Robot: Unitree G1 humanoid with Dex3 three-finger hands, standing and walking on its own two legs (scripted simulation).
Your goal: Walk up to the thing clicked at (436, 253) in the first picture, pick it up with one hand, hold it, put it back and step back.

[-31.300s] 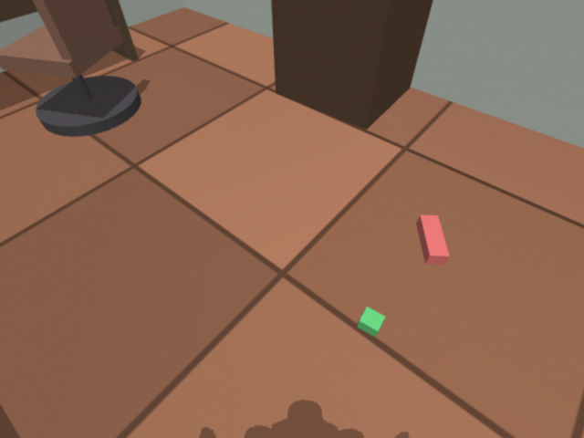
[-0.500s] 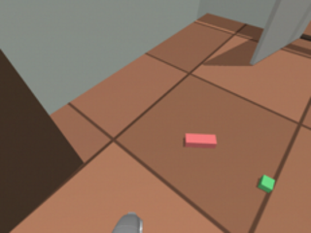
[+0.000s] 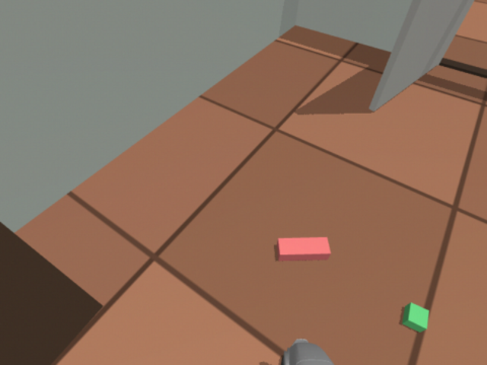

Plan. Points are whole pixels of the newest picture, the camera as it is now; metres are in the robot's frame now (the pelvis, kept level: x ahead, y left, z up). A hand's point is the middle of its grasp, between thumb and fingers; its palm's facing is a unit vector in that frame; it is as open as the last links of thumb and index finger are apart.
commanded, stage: walk up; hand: right
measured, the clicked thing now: (302, 249) +0.66 -0.26 -0.74
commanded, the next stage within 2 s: none
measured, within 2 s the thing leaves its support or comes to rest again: neither
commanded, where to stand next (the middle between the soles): +0.28 -0.02 m, yaw +1 degrees
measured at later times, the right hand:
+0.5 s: hand (400, 320) +0.22 -0.29 -0.14, palm faces -0.06 +0.91 -0.42, open 7.4 cm
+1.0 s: hand (380, 287) +0.29 -0.28 -0.17, palm faces +0.00 +0.94 -0.33, open 7.4 cm
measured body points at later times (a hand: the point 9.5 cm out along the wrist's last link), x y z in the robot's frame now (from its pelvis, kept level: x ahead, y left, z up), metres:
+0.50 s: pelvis +0.16 +0.00 -0.01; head +0.17 +0.01 +0.44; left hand +0.21 +0.32 -0.13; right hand +0.22 -0.34 -0.11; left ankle +0.25 +0.12 -0.74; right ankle +0.13 -0.14 -0.74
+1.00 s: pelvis +0.21 -0.03 -0.01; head +0.23 -0.04 +0.44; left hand +0.29 +0.29 -0.13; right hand +0.29 -0.33 -0.15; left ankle +0.25 +0.12 -0.73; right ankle +0.26 -0.15 -0.74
